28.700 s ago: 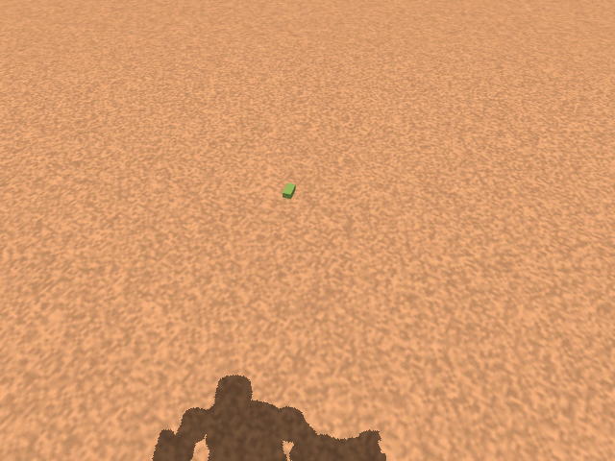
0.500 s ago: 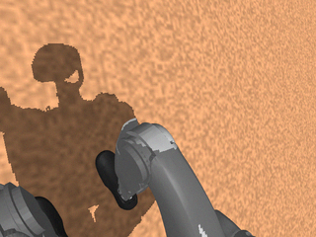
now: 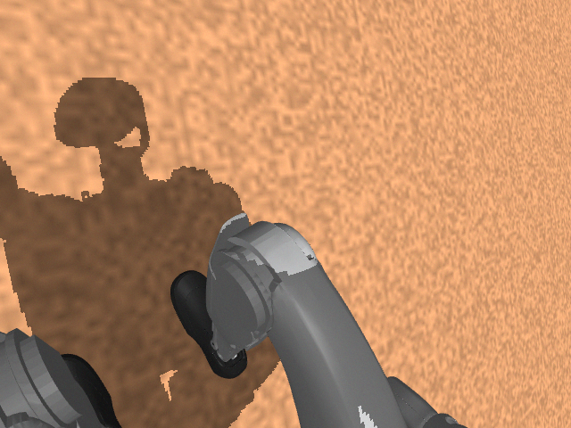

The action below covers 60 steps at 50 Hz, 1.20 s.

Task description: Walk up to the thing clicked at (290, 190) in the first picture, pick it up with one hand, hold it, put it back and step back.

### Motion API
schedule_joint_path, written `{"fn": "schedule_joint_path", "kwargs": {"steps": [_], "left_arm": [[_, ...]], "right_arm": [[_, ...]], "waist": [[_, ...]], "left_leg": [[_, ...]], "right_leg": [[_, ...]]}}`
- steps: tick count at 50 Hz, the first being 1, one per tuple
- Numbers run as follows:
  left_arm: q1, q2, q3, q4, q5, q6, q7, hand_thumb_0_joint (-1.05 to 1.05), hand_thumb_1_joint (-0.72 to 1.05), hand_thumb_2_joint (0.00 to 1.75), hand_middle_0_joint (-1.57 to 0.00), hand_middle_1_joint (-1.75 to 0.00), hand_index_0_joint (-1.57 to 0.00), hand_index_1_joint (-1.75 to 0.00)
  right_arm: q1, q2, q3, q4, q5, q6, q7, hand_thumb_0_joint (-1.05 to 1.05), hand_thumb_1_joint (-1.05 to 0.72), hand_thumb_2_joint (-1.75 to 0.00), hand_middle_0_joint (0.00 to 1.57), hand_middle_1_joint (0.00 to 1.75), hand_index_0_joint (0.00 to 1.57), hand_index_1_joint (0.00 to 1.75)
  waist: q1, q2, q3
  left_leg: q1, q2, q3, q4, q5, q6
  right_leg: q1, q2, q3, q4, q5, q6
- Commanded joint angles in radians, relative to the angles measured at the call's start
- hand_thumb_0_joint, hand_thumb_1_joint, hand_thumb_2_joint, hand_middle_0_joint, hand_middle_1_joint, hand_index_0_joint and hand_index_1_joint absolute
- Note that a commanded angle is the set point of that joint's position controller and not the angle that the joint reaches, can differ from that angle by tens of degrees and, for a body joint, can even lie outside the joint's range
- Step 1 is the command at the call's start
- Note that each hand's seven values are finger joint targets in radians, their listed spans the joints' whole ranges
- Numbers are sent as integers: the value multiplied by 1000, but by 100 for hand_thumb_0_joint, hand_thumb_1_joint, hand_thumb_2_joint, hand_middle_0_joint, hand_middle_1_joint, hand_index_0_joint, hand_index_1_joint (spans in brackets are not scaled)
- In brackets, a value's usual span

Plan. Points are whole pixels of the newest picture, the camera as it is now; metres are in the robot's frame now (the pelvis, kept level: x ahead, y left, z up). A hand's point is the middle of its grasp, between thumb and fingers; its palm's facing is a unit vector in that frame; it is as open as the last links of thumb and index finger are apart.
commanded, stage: withdraw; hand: left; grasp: from above
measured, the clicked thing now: out of the picture +0.51 +0.31 -0.30
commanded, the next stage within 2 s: home in 0.86 s
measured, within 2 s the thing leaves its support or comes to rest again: neither
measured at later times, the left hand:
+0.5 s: hand out of the picture +0.50 +0.33 -0.10, palm faces -0.41 -0.12 -0.90, open 13.5 cm
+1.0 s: hand out of the picture +0.52 +0.33 -0.13, palm faces -0.34 -0.09 -0.94, open 13.4 cm
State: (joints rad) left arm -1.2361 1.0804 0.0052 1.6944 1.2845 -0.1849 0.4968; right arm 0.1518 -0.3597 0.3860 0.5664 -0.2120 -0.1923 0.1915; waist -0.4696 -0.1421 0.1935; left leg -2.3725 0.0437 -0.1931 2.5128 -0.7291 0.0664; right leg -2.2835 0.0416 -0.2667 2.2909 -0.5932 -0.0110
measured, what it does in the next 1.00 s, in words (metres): stands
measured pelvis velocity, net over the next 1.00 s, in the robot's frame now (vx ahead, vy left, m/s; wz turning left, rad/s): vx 0.00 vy -0.01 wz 0.12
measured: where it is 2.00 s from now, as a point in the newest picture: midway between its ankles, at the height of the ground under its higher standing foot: (164, 386)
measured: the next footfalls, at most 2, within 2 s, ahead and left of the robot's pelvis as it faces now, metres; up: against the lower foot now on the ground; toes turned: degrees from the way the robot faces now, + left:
none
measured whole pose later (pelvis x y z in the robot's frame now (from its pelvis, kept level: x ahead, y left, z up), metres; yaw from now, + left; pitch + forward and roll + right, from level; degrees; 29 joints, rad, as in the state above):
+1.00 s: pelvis +0.00 -0.01 +0.02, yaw +7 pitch +37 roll -9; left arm -1.27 0.85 -0.02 1.48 1.22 -0.04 0.33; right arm 0.25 -0.28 0.20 0.63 -0.12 -0.02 0.11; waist -0.38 -0.02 0.00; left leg -2.36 0.03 -0.07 2.39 -0.69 0.06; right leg -2.32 0.01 -0.15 2.27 -0.60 -0.03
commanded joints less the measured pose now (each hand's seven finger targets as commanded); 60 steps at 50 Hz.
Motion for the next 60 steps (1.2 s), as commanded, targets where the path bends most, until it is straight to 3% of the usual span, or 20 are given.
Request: {"fn": "schedule_joint_path", "kwargs": {"steps": [1, 5, 7, 9, 11, 14, 16, 21, 24, 26, 29, 33, 36, 40, 44, 48, 51, 55, 57, 60], "left_arm": [[-303, 198, 23, -171, -3, 3, 41, 0, -37, 86, -22, -86, -23, -86], [-327, 204, 58, -258, -5, 20, 50, 0, -40, 88, -21, -87, -21, -87], [-314, 185, 73, -308, -10, 43, 59, 0, -42, 89, -20, -87, -19, -88], [-300, 115, 49, -374, -37, 69, 52, 0, -43, 90, -20, -87, -19, -89], [-269, 94, 61, -430, -65, 106, 33, 0, -45, 92, -19, -88, -17, -90], [-213, 33, 53, -465, -107, 162, -25, 0, -44, 93, -18, -90, -16, -91], [-169, -56, 9, -438, -137, 200, -85, 0, -42, 92, -18, -89, -17, -91], [-148, -199, -78, -443, -203, 239, -243, 0, -39, 91, -19, -89, -18, -90], [-193, -242, -103, -440, -232, 217, -315, 0, -39, 92, -19, -89, -17, -90], [-235, -249, -109, -428, -222, 187, -336, 0, -37, 91, -20, -89, -19, -90], [-255, -182, -90, -397, -168, 136, -329, 0, -35, 89, -22, -87, -21, -88], [-322, -55, -30, -362, -96, 75, -242, 0, -35, 89, -22, -86, -21, -87], [-374, -40, -29, -308, -44, 52, -167, 0, -42, 93, -18, -90, -17, -91], [-467, -30, -9, -298, -32, 69, -97, 0, -46, 94, -18, -90, -16, -92], [-518, -25, -1, -392, -40, 107, -91, 0, -43, 92, -21, -87, -20, -89], [-403, -48, -11, -383, -79, 164, -138, 0, -40, 88, -22, -85, -21, -86], [-339, -36, 2, -385, -112, 195, -206, 0, -16, 98, -23, -72, -21, -74], [-200, -40, 28, -506, -171, 206, -319, 0, 9, 95, -22, -62, -21, -63], [-102, -59, 52, -595, -227, 198, -364, 0, 23, 96, -22, -58, -21, -59], [19, -68, 103, -845, -330, 185, -418, 0, 43, 92, -21, -47, -20, -48]], "right_arm": [[220, -333, -104, 34, 0, 12, -14, 0, -90, -90, 20, 30, 20, 30], [243, -331, -128, 49, -4, 7, 0, 0, -90, -90, 20, 30, 20, 30], [252, -329, -162, 50, 0, 3, 12, 0, -91, -90, 20, 30, 20, 30], [248, -302, -185, 41, 13, 2, 33, 0, -91, -91, 20, 30, 20, 30], [251, -294, -215, 38, 30, 8, 52, 0, -91, -91, 20, 30, 20, 30], [266, -276, -256, 42, 61, 39, 65, 0, -90, -91, 20, 30, 20, 30], [287, -263, -271, 54, 74, 67, 69, 0, -90, -90, 20, 30, 20, 30], [318, -243, -307, 51, 101, 143, 47, 0, -90, -90, 20, 30, 20, 30], [311, -235, -312, 45, 108, 175, 5, 0, -90, -90, 20, 30, 20, 30], [304, -227, -310, 44, 110, 186, -23, 0, -90, -90, 20, 30, 20, 30], [284, -215, -293, 42, 102, 194, -61, 0, -89, -90, 20, 30, 20, 30], [242, -194, -267, 35, 94, 196, -92, 0, -90, -90, 20, 30, 20, 30], [230, -186, -256, 39, 91, 191, -102, 0, -90, -90, 20, 30, 20, 30], [255, -211, -263, 50, 86, 165, -114, 0, -90, -90, 20, 30, 20, 30], [291, -219, -278, 59, 82, 156, -115, 0, -91, -91, 20, 30, 20, 30], [341, -214, -289, 69, 86, 174, -104, 0, -91, -90, 20, 30, 20, 30], [360, -220, -296, 70, 92, 197, -101, 0, -89, -89, 20, 30, 20, 30], [379, -223, -319, 19, 110, 236, -95, 0, -89, -90, 20, 30, 20, 30], [385, -229, -338, -11, 120, 251, -90, 0, -89, -90, 20, 30, 20, 30], [374, -221, -381, -45, 148, 267, -90, 0, -90, -90, 20, 30, 20, 30]], "waist": [[-51, 646, -694], [-40, 712, -755], [-4, 776, -811], [22, 827, -883], [60, 847, -927], [99, 760, -989], [89, 671, -908], [70, 457, -846], [46, 352, -778], [43, 323, -747], [59, 322, -720], [100, 423, -774], [77, 453, -807], [60, 519, -865], [60, 634, -1008], [77, 621, -1077], [101, 574, -1013], [161, 559, -1053], [183, 534, -1061], [260, 554, -1159]], "left_leg": [[537, 20, -5, -259, 285, -61], [603, 23, 2, -257, 327, -68], [656, 23, 2, -271, 358, -79], [714, 22, 6, -295, 402, -83], [719, 16, 22, -300, 451, -83], [649, 3, 57, -318, 436, -62], [576, -6, 69, -346, 376, -51], [450, -26, 96, -402, 249, -27], [389, -38, 104, -408, 198, -21], [371, -45, 106, -410, 166, -24], [369, -53, 118, -395, 142, -26], [392, -59, 127, -385, 111, -33], [400, -55, 124, -374, 84, -29], [492, -47, 108, -388, 101, -31], [615, -40, 116, -388, 229, -45], [657, -34, 121, -373, 372, -43], [568, -40, 133, -386, 360, -37], [626, -43, 127, -422, 430, -48], [632, -48, 129, -446, 428, -50], [706, -59, 133, -511, 419, -55]], "right_leg": [[432, 45, -5, -168, 248, -24], [425, 43, 1, -163, 279, -24], [398, 40, 1, -155, 283, -31], [391, 43, 2, -153, 300, -33], [383, 39, 14, -153, 323, -34], [424, 47, 41, -180, 331, -33], [424, 48, 53, -212, 294, -32], [539, 48, 89, -289, 225, -35], [545, 41, 106, -328, 164, -39], [510, 37, 114, -339, 113, -45], [488, 33, 125, -342, 61, -46], [455, 33, 155, -304, -3, -50], [436, 38, 162, -286, -23, -44], [378, 26, 126, -260, 25, -43], [399, 17, 100, -219, 174, -45], [477, 20, 101, -221, 285, -41], [510, 15, 110, -252, 277, -42], [560, 12, 111, -275, 304, -59], [613, 6, 117, -305, 314, -62], [647, -4, 135, -346, 290, -70]]}}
